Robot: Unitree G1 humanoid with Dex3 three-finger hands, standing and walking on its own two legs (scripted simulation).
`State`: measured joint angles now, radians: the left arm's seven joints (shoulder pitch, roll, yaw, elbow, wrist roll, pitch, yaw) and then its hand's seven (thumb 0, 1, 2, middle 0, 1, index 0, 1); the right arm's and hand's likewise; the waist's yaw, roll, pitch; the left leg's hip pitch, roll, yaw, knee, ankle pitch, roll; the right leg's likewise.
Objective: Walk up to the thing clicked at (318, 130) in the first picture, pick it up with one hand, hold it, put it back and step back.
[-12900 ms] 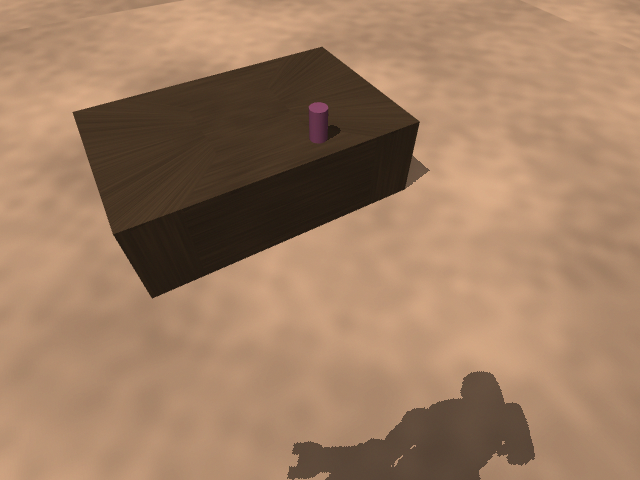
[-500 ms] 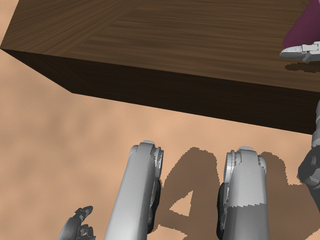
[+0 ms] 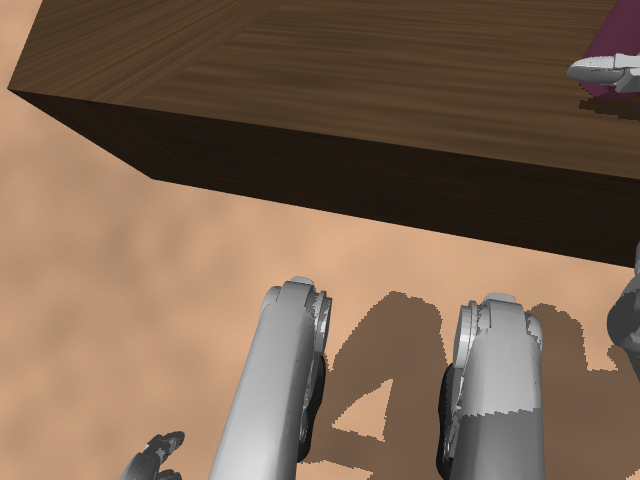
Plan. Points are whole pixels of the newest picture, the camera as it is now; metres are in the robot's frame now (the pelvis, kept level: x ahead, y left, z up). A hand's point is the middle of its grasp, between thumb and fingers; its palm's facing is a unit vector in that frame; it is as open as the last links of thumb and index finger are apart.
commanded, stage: close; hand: right
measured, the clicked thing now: out of the picture +0.56 -0.26 +0.03
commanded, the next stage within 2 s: settle in 0.28 s
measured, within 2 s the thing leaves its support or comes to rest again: leaves its support in 0.66 s
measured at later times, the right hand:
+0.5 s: hand out of the picture +0.56 -0.25 +0.03, palm faces +0.20 +0.98 -0.03, open 9.7 cm
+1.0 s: hand out of the picture +0.56 -0.25 +0.10, palm faces +0.21 +0.98 -0.04, open 9.7 cm
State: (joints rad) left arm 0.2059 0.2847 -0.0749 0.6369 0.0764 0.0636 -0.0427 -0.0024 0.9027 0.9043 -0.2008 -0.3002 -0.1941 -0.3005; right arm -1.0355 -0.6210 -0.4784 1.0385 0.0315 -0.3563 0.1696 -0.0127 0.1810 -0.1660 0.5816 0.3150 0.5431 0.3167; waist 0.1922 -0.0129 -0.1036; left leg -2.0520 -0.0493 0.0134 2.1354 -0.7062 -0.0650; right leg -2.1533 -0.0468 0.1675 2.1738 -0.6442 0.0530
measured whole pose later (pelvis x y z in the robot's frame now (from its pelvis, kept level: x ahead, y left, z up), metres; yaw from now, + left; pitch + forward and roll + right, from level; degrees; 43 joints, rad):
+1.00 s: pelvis +0.02 +0.00 +0.07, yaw -2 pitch +37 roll +5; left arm 0.21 0.28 -0.01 0.65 0.04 0.07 -0.02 0.00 0.91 0.90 -0.20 -0.29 -0.19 -0.30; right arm -0.97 -0.55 -0.46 0.96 0.05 -0.30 0.14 -0.03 0.26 -1.01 0.77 0.95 0.70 0.95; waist 0.17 -0.04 -0.15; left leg -1.86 -0.03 0.00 1.91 -0.70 -0.05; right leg -1.95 -0.06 0.13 1.94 -0.65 0.05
